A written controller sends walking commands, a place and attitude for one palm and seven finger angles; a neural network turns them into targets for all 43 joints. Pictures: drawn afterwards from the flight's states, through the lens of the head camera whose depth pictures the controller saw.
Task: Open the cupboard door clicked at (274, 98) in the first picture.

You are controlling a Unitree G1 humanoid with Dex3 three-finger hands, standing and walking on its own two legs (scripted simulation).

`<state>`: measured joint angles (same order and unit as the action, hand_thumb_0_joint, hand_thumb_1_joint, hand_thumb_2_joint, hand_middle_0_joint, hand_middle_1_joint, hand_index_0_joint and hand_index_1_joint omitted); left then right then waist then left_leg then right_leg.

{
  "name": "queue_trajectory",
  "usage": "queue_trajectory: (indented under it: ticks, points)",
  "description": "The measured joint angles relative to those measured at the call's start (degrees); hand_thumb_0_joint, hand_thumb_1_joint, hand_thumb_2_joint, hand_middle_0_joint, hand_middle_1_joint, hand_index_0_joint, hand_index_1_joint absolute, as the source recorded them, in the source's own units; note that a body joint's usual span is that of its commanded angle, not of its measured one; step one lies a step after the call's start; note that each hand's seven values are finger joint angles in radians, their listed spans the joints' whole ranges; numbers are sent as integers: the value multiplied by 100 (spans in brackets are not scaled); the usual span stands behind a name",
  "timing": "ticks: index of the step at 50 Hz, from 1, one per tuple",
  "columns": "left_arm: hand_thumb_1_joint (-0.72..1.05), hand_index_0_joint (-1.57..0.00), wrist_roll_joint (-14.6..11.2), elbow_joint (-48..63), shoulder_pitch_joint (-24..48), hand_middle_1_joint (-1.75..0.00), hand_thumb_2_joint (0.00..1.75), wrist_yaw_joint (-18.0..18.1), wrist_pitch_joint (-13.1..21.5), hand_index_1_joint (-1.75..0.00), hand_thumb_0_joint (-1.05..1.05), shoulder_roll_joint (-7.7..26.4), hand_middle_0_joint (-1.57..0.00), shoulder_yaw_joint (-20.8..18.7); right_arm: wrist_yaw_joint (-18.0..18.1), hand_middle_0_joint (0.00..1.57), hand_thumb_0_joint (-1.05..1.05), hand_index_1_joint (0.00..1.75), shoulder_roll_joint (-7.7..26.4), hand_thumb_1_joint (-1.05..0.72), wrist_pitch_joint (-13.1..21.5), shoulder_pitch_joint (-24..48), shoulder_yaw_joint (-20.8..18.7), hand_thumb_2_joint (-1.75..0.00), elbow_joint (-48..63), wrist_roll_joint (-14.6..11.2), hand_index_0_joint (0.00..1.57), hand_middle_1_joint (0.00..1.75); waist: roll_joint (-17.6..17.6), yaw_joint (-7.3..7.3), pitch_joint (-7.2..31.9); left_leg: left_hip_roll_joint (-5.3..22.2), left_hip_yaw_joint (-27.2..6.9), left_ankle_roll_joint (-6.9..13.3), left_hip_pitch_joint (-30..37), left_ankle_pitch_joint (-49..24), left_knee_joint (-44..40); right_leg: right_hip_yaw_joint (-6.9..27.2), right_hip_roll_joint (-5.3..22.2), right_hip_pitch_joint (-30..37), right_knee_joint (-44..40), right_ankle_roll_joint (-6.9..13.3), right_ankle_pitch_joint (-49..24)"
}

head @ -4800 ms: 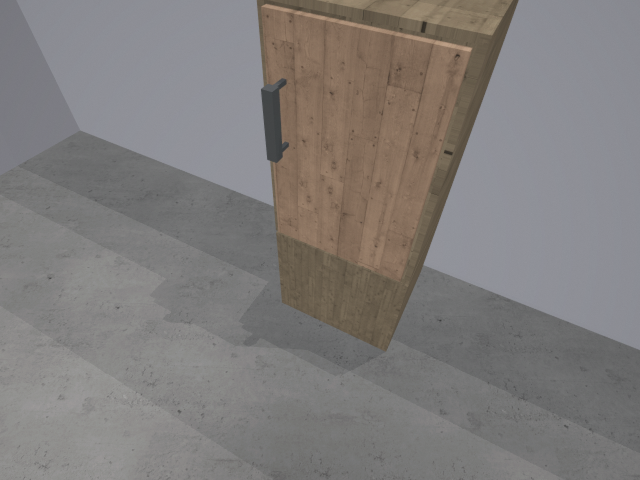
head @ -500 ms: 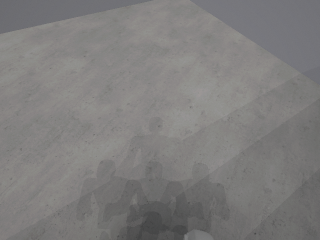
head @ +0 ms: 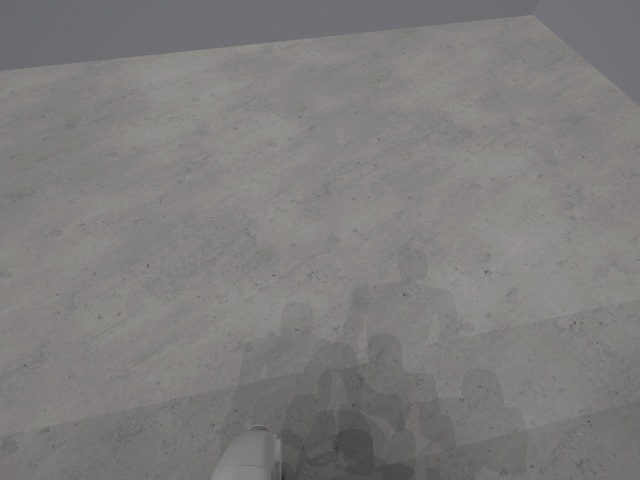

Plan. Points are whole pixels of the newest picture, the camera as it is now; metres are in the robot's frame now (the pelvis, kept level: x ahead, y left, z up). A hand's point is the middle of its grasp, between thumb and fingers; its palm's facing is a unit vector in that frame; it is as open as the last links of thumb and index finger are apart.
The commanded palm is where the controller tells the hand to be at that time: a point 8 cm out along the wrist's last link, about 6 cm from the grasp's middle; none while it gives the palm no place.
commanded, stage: walk around to get in front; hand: left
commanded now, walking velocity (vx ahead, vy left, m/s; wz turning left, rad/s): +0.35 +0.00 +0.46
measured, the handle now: out of the picture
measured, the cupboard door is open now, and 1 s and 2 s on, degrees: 0 0 0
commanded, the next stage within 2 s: turn to face it in 0.78 s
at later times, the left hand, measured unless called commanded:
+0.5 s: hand (176, 360) +0.30 +0.25 -0.15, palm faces +0.14 -0.97 -0.18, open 7.4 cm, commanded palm none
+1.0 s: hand (196, 323) +0.37 +0.25 -0.18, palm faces +0.36 -0.91 -0.21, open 7.2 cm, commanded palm none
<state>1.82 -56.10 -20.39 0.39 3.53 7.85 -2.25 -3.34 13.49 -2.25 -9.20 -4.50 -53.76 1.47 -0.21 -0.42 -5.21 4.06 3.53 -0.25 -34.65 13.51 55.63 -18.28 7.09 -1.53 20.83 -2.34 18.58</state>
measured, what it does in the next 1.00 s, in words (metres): walks ahead, turning left: left foot, then right foot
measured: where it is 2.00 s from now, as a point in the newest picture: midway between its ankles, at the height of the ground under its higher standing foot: (306, 350)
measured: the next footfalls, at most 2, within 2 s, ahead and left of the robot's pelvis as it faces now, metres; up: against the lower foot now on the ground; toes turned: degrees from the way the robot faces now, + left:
left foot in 0.14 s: +0.18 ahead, +0.13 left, +0.00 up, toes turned +10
right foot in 0.64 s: +0.42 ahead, -0.07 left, +0.00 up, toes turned +3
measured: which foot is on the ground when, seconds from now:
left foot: up 0.00-0.12, down 0.14-0.66, up 0.68-1.00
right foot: down 0.00-0.14, up 0.16-0.62, down 0.64-1.00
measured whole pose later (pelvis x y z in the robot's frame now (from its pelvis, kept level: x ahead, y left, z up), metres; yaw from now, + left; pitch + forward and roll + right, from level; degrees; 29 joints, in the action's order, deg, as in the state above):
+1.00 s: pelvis +0.44 +0.07 -0.01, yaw +20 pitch +0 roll -1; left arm 1.5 -58.4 -18.0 0.8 3.5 10.9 -3.1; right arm -2.2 11.1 0.2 -9.4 -3.2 -55.4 1.1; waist 0.0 -0.7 -5.9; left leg 3.6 5.0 1.6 -32.6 12.2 43.9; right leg -16.0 4.7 -1.6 23.9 -1.8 21.2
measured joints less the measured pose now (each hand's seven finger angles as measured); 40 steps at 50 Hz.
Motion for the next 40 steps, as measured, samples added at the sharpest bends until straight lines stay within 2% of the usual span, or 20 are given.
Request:
queue_trajectory:
  ticks: [4, 6, 7, 8, 10, 11, 13, 16, 20, 25, 30, 32, 33, 35, 37, 38, 40]
  points:
    - [91, -20, 7, -166, -262, -30, 90, -12, -35, -30, 0, 52, -20, -12, -29, 19, 1, 30, -37, -91, 86, 385, 81, -90, 140, 2, 19, 29, 120, 206, -213, -100, 298, 220, 377, 254, -1232, -266, 184, 275, 299, -228, 432]
    - [91, -20, -20, -259, -447, -30, 90, -35, -83, -30, 0, 106, -20, -24, -16, 19, 1, 30, -31, -91, 208, 498, 125, -90, 285, 15, 20, 30, 190, 243, -236, -280, 445, 378, 786, 243, -1818, -287, 427, 203, 978, -307, 815]
    - [91, -20, -44, -290, -541, -30, 90, -66, -139, -30, 0, 102, -20, -36, -1, 19, 1, 30, 22, -91, 297, 519, 141, -90, 388, 32, 20, 30, 94, 225, -191, -266, 393, 518, 871, -164, -1965, -163, 500, -86, 1779, -232, 903]
    - [91, -20, -64, -324, -500, -30, 90, -90, -233, -30, 0, 156, -20, -41, 53, 19, 1, 30, 13, -91, 380, 562, 137, -90, 439, 20, 20, 30, 103, 193, -238, -304, 377, 578, 792, -252, -1683, 243, 525, -479, 2754, -154, 1020]
    - [91, -20, -74, -325, -288, -30, 90, -69, -376, -30, 1, 301, -20, -83, 154, 19, 0, 30, -44, -91, 460, 561, 189, -90, 446, -13, 20, 30, 187, 236, -301, -383, 377, 579, 866, 104, -1409, 1041, 372, -1317, 4330, -19, 1031]
    - [91, -20, -64, -300, -164, -30, 90, -60, -400, -30, 1, 356, -20, -110, 198, 19, 0, 30, -70, -91, 466, 510, 217, -90, 427, -20, 20, 30, 200, 253, -278, -413, 365, 561, 973, 228, -1465, 1246, 304, -1691, 4772, 19, 892]
    - [91, -20, -19, -197, 100, -30, 90, -77, -392, -30, 1, 431, -20, -162, 275, 20, 0, 30, -130, -91, 472, 357, 253, -90, 345, -17, 20, 30, 191, 239, -201, -478, 308, 513, 1255, 248, -1778, 1435, 247, -2278, 5007, 52, 542]
    - [91, -20, 12, 31, 459, -30, 90, -108, -337, -30, 1, 477, -19, -200, 331, 20, 0, 30, -249, -91, 502, 46, 301, -90, 144, -27, 20, 30, 178, 185, -56, -585, 204, 531, 1740, 124, -2385, 1562, 226, -2846, 4594, 34, 16]
    - [92, -19, 8, 247, 847, -30, 90, -152, -316, -30, 0, 446, -19, -189, 391, 20, 0, 30, -322, -93, 542, -439, 240, -90, -129, -65, 20, 30, 164, 65, 155, -694, 66, 535, 2383, 27, -3130, 1647, 185, -3191, 3769, -21, -649]
    - [92, -19, -18, 355, 1249, -30, 90, -197, -328, -30, 0, 383, -19, -140, 381, 20, 0, 30, -394, -92, 552, -997, 247, -90, -462, -53, 20, 30, 198, -107, 271, -753, -63, 453, 3042, 142, -3671, 1640, 80, -3069, 2587, -5, -1121]
    - [91, -19, -33, 389, 1488, -30, 90, -222, -295, -30, 0, 314, -19, -74, 400, 20, 0, 30, -460, -91, 544, -1414, 244, -90, -741, -18, 20, 30, 183, -284, 231, -712, -105, 286, 3472, 618, -3646, 1514, -153, -2554, 1607, 169, -994]
    - [91, -20, -27, 414, 1516, -30, 90, -229, -194, -30, 0, 287, -19, -40, 401, 20, 0, 30, -475, -91, 533, -1584, 240, -90, -849, -36, 20, 30, 125, -326, 196, -633, -169, 203, 3467, 1019, -3195, 1419, -298, -2133, 1123, 292, -998]
    - [91, -20, -9, 394, 1549, -30, 90, -208, -106, -30, 0, 231, -19, -36, 391, 20, 0, 30, -463, -91, 512, -1590, 230, -90, -931, -67, 20, 30, 17, -319, 125, -526, -220, 229, 3262, 1228, -2579, 1334, -374, -2063, 1211, 332, -840]
    - [91, -20, -15, 366, 1489, -30, 90, -180, 24, -30, 0, 151, -19, -12, 367, 20, 1, 30, -466, -91, 444, -1536, 216, -90, -1026, -100, 20, 30, -48, -319, 38, -522, -383, 315, 2522, 1455, -661, 1191, -394, -1900, 1372, 377, -483]
    - [91, -20, -25, 295, 1301, -30, 90, -124, 33, -30, 0, 68, -20, -2, 339, 20, 1, 30, -460, -91, 399, -1470, 168, -90, -1025, -91, 20, 30, -56, -296, 62, -487, -388, 353, 1776, 1128, 762, 1069, -380, -1581, 1157, 354, -365]
    - [91, -20, -25, 237, 1184, -30, 90, -94, 33, -30, 0, 25, -20, -2, 325, 20, 1, 30, -448, -91, 380, -1419, 146, -90, -993, -79, 20, 30, -72, -290, 92, -416, -363, 338, 1453, 889, 1099, 999, -383, -1408, 979, 333, -371]
    - [93, -20, -80, 155, 948, -30, 90, 6, 75, -30, -1, -18, -20, -113, 297, 20, 1, 30, -437, -91, 343, -1284, 117, -90, -876, -59, 20, 30, -81, -287, 158, -260, -327, 266, 894, 549, 1257, 842, -386, -1097, 636, 340, -367]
